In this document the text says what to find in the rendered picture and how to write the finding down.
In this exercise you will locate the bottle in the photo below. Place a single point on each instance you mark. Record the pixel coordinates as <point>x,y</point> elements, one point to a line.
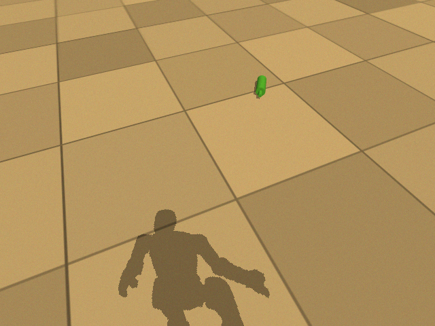
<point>261,86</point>

